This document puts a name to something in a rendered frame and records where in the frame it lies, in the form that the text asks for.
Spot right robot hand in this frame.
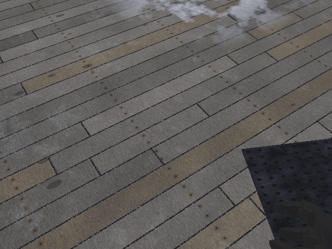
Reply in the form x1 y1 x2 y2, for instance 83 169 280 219
269 200 332 249

